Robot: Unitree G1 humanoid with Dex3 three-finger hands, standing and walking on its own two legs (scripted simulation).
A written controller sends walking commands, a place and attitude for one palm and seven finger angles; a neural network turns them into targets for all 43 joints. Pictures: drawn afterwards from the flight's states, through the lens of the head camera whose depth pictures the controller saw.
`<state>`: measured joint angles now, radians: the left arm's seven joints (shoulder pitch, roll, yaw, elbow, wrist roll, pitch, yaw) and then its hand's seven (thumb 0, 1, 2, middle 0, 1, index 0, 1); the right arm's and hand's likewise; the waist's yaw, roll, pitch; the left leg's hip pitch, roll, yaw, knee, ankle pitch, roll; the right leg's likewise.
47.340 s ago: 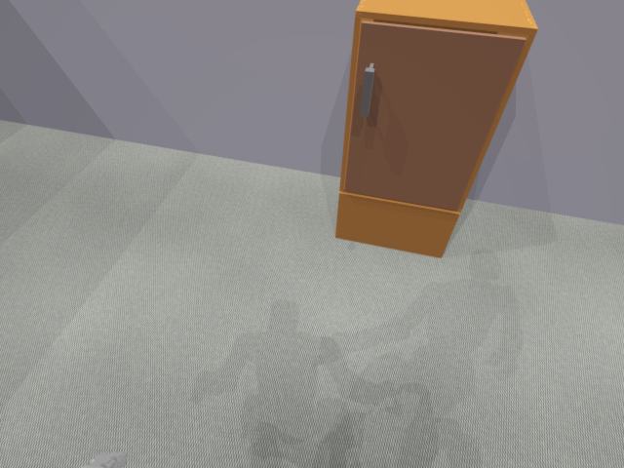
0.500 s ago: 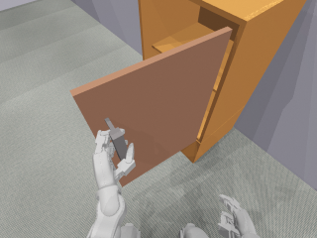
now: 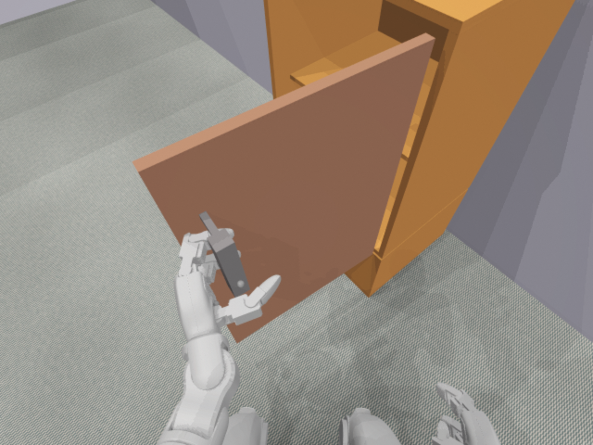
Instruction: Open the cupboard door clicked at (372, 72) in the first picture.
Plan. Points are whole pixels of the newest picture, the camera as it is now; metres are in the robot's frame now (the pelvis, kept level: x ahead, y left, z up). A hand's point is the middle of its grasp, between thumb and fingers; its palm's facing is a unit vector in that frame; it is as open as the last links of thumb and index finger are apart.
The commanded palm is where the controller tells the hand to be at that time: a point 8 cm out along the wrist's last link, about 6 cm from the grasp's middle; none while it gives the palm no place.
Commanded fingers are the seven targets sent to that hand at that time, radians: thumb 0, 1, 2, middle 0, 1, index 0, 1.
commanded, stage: open thumb and fingers to let go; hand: left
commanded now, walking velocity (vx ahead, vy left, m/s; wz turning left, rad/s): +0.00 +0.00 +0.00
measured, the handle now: (223, 255) +0.36 +0.12 +0.03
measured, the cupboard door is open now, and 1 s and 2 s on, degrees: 85 85 85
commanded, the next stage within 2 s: slide the hand sideways off the handle in 0.42 s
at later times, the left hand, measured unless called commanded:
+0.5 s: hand (240, 279) +0.32 +0.09 +0.03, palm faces +0.27 -0.96 +0.00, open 15.0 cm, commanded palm +0.29 +0.14 +0.03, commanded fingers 0.00 -0.50 0.30 -0.15 -0.30 -0.15 -0.30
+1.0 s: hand (226, 320) +0.27 +0.10 +0.03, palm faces -0.16 -0.99 +0.02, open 16.3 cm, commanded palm +0.25 +0.16 +0.03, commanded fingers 0.00 -0.50 0.30 -0.15 -0.30 -0.15 -0.30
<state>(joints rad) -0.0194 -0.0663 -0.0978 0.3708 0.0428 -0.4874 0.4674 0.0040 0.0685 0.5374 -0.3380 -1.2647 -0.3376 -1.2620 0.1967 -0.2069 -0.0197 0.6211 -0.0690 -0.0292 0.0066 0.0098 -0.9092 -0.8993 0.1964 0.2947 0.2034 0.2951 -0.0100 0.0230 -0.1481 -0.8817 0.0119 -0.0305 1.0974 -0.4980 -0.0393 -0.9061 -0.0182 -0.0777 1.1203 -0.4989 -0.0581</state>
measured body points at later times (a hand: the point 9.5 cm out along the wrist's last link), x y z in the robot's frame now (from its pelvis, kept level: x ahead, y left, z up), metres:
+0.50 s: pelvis +0.00 +0.04 +0.00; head +0.07 +0.04 +0.44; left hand +0.30 +0.14 +0.04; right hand +0.16 -0.18 -0.12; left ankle +0.02 +0.15 -0.65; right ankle +0.03 -0.08 -0.65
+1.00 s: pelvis +0.00 +0.05 -0.01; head +0.07 +0.06 +0.44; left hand +0.27 +0.16 +0.03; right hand +0.17 -0.17 -0.09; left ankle +0.02 +0.15 -0.65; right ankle +0.03 -0.08 -0.65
